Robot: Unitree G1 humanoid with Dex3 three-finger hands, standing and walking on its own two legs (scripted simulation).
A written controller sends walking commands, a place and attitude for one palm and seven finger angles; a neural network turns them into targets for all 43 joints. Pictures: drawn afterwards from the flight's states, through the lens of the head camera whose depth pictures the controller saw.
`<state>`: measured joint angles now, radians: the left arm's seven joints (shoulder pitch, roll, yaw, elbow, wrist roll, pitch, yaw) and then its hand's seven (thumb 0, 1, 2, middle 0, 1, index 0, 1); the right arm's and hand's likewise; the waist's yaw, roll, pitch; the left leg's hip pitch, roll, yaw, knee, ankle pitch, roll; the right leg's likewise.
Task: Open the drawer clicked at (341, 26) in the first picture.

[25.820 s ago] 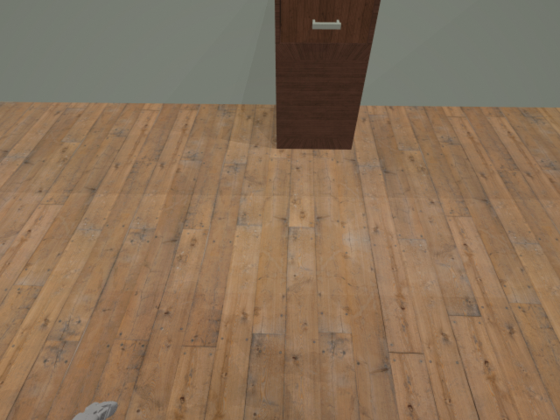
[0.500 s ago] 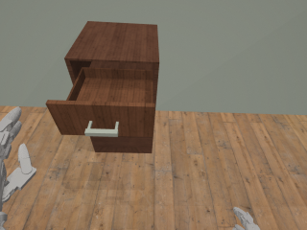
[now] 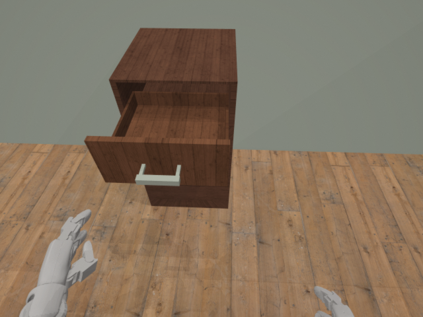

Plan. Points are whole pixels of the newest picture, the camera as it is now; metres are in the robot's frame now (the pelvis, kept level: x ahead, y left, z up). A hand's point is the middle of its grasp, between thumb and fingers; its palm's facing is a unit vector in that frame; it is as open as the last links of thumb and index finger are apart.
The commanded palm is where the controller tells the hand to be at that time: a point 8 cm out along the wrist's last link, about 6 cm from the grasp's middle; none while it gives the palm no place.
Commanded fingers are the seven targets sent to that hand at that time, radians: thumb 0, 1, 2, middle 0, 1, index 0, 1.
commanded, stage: let the arm hang, fingers relaxed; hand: left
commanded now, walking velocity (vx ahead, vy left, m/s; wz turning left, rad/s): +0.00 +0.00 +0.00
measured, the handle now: (159, 174) +0.49 +0.18 -0.07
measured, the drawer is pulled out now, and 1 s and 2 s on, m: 0.29 0.29 0.29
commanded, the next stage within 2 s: look to check the result in 0.98 s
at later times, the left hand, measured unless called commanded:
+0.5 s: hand out of the picture -0.02 +0.18 -0.16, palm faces +0.00 -0.98 -0.21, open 7.3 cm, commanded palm none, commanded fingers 0.00 0.90 0.90 -0.20 -0.30 -0.20 -0.30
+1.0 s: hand out of the picture -0.01 +0.14 -0.17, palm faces +0.02 -0.99 -0.16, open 7.3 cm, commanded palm none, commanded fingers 0.00 0.90 0.90 -0.20 -0.30 -0.20 -0.30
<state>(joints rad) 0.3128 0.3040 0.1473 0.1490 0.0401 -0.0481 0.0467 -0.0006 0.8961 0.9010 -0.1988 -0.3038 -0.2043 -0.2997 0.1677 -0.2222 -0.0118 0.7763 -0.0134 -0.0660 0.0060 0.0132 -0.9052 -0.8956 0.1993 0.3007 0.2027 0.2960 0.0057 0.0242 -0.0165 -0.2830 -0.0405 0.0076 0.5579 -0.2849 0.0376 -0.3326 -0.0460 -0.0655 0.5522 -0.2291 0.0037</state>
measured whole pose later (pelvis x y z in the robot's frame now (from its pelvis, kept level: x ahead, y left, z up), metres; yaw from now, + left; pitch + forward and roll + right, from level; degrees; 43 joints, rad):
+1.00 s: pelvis +0.01 -0.02 +0.01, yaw -1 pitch -1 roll +0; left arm 0.32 0.10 0.00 1.10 0.02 0.00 0.04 0.00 0.91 0.90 -0.20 -0.30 -0.20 -0.30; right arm 0.36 -0.09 0.00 1.09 -0.01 0.00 -0.04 0.01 -0.91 -0.90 0.20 0.30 0.20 0.30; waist 0.00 0.01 0.06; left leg -0.17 0.00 0.02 0.45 -0.26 0.01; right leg -0.23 -0.01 -0.06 0.44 -0.19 -0.02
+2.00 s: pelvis +0.02 -0.03 +0.01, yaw -2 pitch -2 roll +0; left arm 0.30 0.10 0.01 1.12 0.01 0.00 0.04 0.00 0.91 0.90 -0.20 -0.30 -0.20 -0.30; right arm 0.35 -0.09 0.00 1.12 -0.01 0.00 -0.05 0.01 -0.91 -0.90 0.20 0.30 0.20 0.30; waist 0.00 0.01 0.08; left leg -0.14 0.02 0.01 0.43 -0.26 -0.01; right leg -0.20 0.02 -0.06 0.42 -0.20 -0.04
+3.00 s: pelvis +0.03 -0.02 +0.01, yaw -3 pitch -1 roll +0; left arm 0.31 0.10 0.01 1.12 0.01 -0.01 0.04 0.00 0.91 0.90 -0.20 -0.30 -0.20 -0.30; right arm 0.33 -0.08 0.00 1.12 -0.01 -0.01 -0.05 0.01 -0.91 -0.90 0.20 0.30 0.20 0.30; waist 0.00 0.00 0.07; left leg -0.12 0.01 0.03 0.42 -0.27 0.00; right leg -0.19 0.01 -0.04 0.42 -0.21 -0.03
